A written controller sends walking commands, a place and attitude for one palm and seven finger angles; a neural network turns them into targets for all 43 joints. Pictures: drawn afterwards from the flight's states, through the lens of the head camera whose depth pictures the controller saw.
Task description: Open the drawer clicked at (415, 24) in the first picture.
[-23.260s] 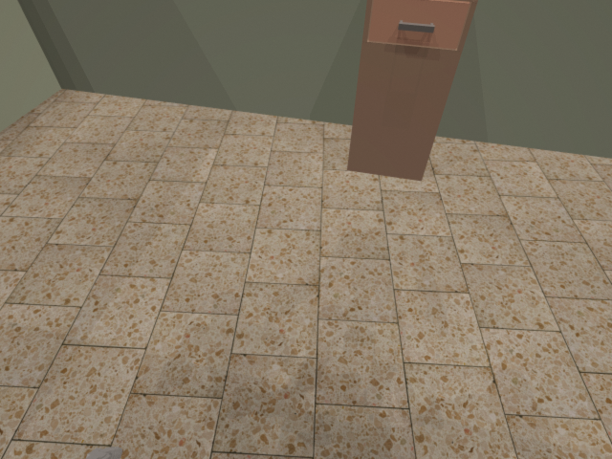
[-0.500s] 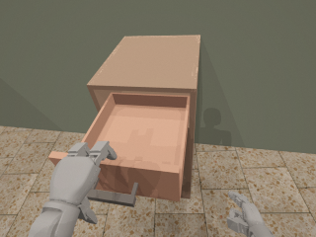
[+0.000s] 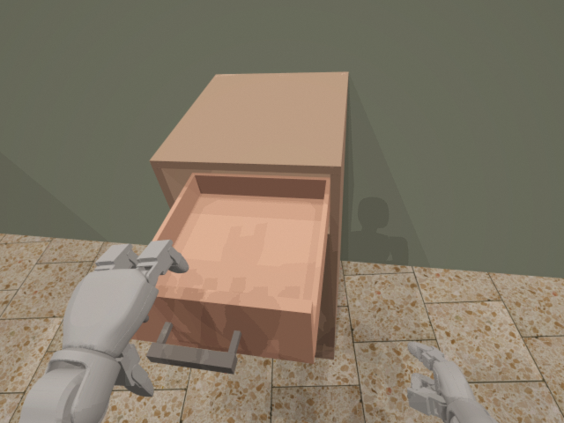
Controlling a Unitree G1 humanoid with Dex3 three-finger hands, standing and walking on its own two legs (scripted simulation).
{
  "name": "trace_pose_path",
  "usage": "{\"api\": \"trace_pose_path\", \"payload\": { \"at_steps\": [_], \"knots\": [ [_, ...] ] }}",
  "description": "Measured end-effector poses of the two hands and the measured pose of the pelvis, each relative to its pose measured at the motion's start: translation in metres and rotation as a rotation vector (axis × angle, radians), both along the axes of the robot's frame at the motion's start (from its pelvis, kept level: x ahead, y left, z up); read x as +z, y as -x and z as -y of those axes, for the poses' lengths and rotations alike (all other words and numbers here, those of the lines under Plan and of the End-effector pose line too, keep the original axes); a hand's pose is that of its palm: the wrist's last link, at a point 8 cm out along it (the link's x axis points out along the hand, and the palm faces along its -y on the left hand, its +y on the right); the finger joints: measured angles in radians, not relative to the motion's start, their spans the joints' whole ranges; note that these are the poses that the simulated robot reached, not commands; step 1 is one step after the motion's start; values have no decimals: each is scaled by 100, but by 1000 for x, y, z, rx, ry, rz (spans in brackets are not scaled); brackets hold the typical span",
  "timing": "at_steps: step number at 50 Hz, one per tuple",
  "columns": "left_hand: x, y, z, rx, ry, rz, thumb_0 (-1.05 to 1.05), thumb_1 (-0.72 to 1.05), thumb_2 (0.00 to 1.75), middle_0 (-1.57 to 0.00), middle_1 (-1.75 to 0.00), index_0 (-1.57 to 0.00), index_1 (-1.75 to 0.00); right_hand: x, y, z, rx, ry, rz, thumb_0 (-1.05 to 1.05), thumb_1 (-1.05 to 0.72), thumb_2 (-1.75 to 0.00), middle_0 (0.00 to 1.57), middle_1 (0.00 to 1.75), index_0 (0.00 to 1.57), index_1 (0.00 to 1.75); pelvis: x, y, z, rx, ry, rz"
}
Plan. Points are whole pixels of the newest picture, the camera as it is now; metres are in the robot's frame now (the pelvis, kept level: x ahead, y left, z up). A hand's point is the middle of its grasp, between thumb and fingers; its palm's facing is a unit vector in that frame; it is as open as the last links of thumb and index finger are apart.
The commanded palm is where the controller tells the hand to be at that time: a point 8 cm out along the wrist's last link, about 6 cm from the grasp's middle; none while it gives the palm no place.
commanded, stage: draw the hand back to the body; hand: left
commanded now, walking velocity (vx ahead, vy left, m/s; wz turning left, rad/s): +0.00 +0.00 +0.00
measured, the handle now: (196, 345) +0.23 +0.18 -0.01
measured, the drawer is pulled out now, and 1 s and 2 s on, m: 0.30 0.30 0.30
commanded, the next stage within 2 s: step back with the hand held close in 1.46 s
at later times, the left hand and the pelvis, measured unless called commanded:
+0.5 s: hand (113, 324) +0.18 +0.23 +0.13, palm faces +0.11 -0.30 -0.95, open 13.8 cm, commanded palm +0.15 +0.24 +0.19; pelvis +0.01 +0.01 +0.00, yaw +1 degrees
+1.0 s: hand (95, 296) +0.19 +0.24 +0.17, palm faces +0.34 -0.86 -0.39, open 10.9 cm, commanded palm +0.14 +0.29 +0.19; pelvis +0.03 +0.01 +0.01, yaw +3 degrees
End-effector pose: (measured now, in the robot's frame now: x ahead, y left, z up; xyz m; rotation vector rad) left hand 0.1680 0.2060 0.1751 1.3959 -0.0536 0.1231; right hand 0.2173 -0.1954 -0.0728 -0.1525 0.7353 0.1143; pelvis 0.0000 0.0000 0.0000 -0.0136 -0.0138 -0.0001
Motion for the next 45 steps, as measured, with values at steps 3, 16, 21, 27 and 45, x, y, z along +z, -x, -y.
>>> {"api": "trace_pose_path", "payload": {
  "at_steps": [3, 16, 21, 27, 45],
  "knots": [
    [0, 1, -5, 10, -3, -9, -1, -49, 30, -32, -120, -32, -120, 0, 0, 4, -7, 13, -3, 1, -91, -90, 20, 30, 20, 30, 1, -1, 1, 3, 1, 0],
    [4, 10, -21, 18, -29, -32, -1, -49, 30, -32, -120, -32, -120, 3, -4, 11, -26, 41, 11, 1, -91, -90, 20, 30, 20, 30, 0, -7, 0, 3, 4, -23],
    [3, 13, -31, 37, -39, -35, -1, -49, 30, -32, -120, -32, -120, 1, -5, 9, -23, 54, 4, 1, -91, -90, 20, 30, 20, 30, 0, -8, -2, 10, 6, -27],
    [-1, 12, -39, 33, 523, 45, -1, -48, 31, -32, -119, -32, -120, 5, -3, 0, -56, 43, 60, 1, -91, -90, 20, 30, 20, 30, 1, -8, -7, 28, 8, 7],
    [10, 8, -67, 31, 968, 251, -1, -3, 51, -28, -89, -27, -90, 3, 19, 1, -109, 79, 62, 1, -90, -90, 21, 30, 20, 30, 8, -25, -13, 41, 7, 4]
  ]
}}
